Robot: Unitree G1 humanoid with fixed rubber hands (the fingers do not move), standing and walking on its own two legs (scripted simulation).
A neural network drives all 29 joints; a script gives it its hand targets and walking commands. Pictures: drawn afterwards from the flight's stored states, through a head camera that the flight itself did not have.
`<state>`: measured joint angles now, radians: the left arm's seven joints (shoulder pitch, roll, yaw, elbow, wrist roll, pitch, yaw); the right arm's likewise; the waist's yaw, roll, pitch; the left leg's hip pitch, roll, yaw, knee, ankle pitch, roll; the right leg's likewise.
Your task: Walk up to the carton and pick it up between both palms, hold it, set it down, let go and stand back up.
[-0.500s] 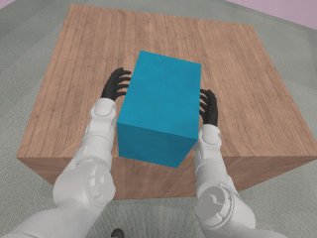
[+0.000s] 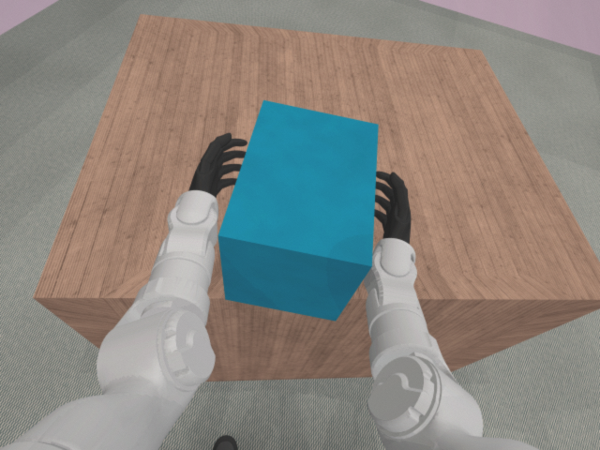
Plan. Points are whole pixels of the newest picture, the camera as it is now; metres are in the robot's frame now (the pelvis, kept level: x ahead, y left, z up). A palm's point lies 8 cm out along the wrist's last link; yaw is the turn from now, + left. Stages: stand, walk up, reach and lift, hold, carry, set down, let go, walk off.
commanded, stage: reach and lift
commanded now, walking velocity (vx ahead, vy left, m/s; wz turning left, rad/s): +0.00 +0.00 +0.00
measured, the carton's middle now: (300, 213) +0.43 +0.02 +0.01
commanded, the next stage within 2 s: none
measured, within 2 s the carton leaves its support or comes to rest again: leaves its support in 0.26 s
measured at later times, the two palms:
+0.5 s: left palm (211, 186) +0.43 +0.14 +0.07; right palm (399, 235) +0.38 -0.12 +0.06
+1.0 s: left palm (210, 172) +0.41 +0.14 +0.11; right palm (413, 224) +0.38 -0.12 +0.09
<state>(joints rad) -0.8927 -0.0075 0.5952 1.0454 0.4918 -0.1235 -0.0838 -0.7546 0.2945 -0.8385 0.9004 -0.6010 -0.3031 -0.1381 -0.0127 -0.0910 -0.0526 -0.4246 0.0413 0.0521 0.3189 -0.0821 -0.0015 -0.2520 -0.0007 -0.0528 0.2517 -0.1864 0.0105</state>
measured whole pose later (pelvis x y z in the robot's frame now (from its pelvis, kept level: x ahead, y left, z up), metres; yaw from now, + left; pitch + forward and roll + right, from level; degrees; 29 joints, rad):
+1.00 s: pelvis -0.01 +0.00 +0.00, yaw -1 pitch +6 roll -1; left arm -0.85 0.02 0.33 1.02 0.28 -0.06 0.04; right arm -0.68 0.14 -0.41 0.99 -0.19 -0.29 -0.22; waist 0.00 -0.07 -0.11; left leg -0.34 0.06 0.07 0.32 -0.09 -0.01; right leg -0.16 0.01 -0.04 0.22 -0.17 0.01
